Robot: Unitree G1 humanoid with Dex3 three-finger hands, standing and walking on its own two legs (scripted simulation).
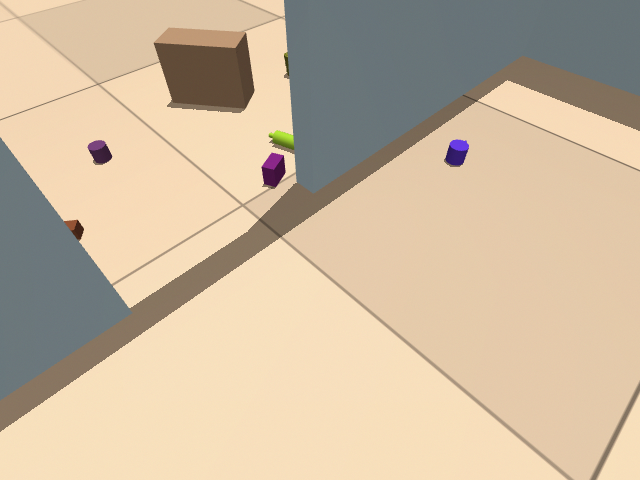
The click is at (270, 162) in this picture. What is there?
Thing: carton on end
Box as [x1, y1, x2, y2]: [262, 153, 285, 186]
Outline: 271,153 262,165 262,173 264,183 276,186 285,172 283,155
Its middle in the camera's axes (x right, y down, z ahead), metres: -0.22 -0.35 +1.86
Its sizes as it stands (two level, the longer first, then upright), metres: 0.114 0.064 0.106
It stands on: the floor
